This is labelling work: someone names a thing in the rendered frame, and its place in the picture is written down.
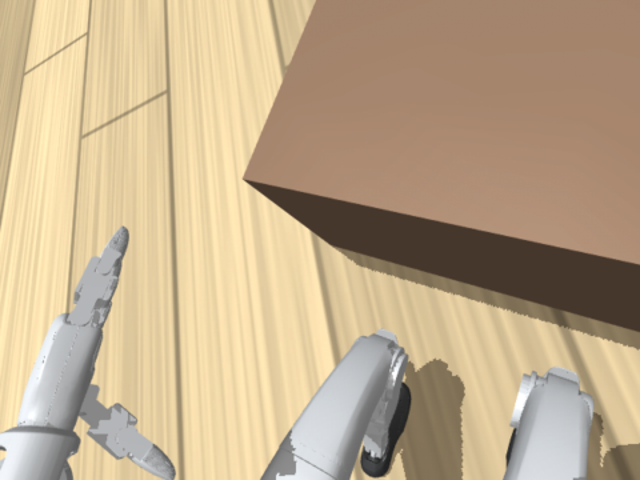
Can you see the left robot arm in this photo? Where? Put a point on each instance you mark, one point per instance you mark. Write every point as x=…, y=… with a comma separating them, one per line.
x=37, y=453

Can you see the left robot foot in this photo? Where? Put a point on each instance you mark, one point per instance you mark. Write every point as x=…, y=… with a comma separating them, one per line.
x=377, y=467

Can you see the left robot hand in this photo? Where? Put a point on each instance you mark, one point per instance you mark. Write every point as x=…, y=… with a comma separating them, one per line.
x=59, y=389

